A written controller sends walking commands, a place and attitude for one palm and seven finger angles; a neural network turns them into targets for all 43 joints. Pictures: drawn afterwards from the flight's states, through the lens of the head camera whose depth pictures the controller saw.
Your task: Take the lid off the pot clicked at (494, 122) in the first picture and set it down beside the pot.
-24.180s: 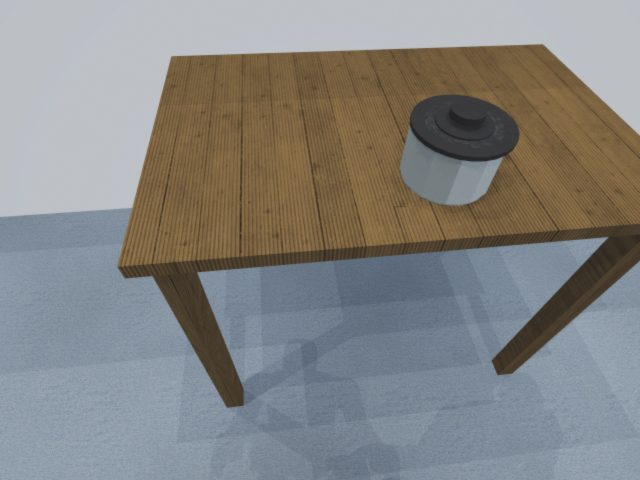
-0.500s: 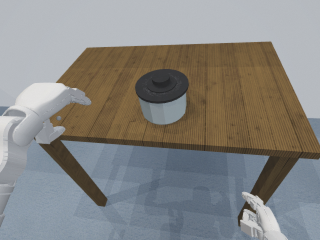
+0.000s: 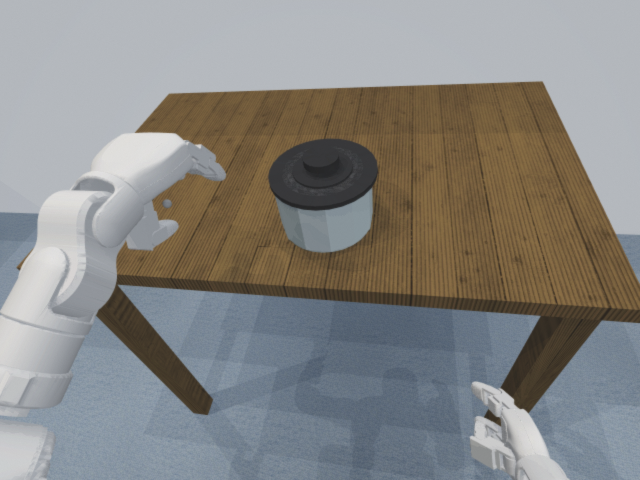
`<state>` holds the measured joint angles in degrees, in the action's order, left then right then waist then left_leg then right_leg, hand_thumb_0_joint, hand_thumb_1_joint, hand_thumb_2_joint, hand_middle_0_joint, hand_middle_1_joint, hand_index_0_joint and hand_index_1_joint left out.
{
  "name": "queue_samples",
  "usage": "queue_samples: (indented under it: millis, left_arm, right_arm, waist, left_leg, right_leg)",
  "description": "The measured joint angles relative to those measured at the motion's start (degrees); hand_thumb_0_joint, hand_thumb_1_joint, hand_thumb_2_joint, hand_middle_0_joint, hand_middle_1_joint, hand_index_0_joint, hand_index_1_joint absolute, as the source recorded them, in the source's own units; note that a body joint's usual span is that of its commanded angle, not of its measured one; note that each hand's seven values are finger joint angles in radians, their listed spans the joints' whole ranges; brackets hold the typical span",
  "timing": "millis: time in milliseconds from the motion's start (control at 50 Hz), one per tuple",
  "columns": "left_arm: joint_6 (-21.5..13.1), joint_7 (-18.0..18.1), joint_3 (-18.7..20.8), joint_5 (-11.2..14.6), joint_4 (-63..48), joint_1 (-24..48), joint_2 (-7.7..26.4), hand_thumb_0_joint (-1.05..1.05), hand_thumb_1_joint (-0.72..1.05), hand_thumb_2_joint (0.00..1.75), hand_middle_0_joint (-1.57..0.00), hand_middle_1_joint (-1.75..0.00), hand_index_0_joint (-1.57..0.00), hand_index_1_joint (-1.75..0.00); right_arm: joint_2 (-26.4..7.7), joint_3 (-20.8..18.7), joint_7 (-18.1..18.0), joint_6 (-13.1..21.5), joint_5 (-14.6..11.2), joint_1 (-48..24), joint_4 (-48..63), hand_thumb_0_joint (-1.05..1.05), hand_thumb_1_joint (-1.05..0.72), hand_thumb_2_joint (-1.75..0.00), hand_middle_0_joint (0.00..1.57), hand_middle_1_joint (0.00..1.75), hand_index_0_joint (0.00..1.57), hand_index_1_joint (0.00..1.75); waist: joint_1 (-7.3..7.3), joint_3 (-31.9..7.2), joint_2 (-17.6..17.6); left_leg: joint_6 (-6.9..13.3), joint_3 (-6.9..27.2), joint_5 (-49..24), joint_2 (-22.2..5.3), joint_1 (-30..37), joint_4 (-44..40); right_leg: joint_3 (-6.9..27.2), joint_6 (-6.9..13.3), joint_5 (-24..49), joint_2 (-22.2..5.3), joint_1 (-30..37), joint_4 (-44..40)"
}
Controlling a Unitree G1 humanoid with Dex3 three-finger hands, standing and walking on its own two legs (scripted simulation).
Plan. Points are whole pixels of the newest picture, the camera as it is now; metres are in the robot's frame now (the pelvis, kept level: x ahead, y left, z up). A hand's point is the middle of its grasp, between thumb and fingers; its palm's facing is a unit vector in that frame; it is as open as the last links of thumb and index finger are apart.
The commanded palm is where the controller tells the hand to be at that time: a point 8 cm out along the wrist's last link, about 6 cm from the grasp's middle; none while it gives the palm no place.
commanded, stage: move the open hand above the knob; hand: left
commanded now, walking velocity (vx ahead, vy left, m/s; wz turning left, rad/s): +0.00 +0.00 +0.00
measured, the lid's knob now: (321, 159) +0.52 +0.05 +0.14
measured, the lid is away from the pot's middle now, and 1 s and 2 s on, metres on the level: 0.00 0.00 0.00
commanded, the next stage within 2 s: none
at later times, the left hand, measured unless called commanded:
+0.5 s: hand (235, 170) +0.41 +0.13 +0.21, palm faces -0.06 -0.01 -1.00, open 10.0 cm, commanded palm +0.39 +0.13 +0.27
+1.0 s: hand (301, 134) +0.47 +0.06 +0.21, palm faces -0.11 -0.02 -0.99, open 10.0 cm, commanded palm +0.45 +0.07 +0.27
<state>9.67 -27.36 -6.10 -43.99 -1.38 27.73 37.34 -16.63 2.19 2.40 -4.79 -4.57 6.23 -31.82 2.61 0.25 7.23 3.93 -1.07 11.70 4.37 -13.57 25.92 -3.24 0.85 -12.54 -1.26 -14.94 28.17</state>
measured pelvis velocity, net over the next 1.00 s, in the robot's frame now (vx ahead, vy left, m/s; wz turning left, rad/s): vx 0.03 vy -0.02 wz -0.02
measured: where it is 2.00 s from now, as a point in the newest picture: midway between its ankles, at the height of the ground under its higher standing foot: outside the picture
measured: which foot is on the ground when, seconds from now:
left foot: down 0.00-1.00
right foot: down 0.00-1.00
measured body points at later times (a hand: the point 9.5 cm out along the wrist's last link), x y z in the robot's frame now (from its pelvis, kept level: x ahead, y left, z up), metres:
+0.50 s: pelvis +0.01 +0.00 +0.00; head +0.02 -0.05 +0.45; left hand +0.40 +0.13 +0.26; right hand +0.21 -0.21 -0.11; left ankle +0.02 +0.08 -0.74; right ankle +0.03 -0.11 -0.74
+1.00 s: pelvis +0.03 -0.02 +0.00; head +0.04 -0.07 +0.45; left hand +0.47 +0.06 +0.27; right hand +0.18 -0.25 -0.13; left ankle +0.02 +0.08 -0.74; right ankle +0.03 -0.11 -0.74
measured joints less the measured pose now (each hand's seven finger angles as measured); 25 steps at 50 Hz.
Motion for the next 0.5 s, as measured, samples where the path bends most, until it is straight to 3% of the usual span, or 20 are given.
queue_samples:
  millis: [160,500]
  left_arm:
    - [2.09,0.61,-1.66,-0.49,1.22,2.60,-1.68,0.00,-0.34,1.56,-0.87,-0.08,-0.87,-0.08]
    - [5.78,2.98,-9.77,-2.58,7.96,12.35,-7.68,0.00,-0.34,1.56,-0.87,-0.08,-0.87,-0.08]
  right_arm:
    - [-0.04,0.04,0.77,-1.25,-0.08,0.18,0.11,0.02,-0.91,-0.90,0.19,0.30,0.20,0.30]
    - [0.73,0.14,1.44,-2.84,-0.38,0.11,-0.93,0.02,-0.91,-0.90,0.19,0.30,0.20,0.30]
  waist:
    - [-0.65,-0.50,-0.04]
    - [-1.35,-1.62,-0.48]
  left_leg:
    - [0.14,-0.37,0.45,0.08,-0.19,0.09]
    - [0.11,-0.37,1.12,0.32,-1.12,0.47]
  right_leg:
    - [0.41,-0.15,-0.45,-0.05,-0.40,0.32]
    - [0.47,-0.08,-1.53,-0.30,-1.66,1.45]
